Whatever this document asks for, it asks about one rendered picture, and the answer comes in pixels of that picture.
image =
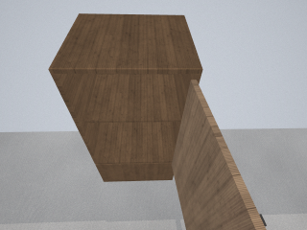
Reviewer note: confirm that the cupboard door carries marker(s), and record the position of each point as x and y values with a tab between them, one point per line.
211	191

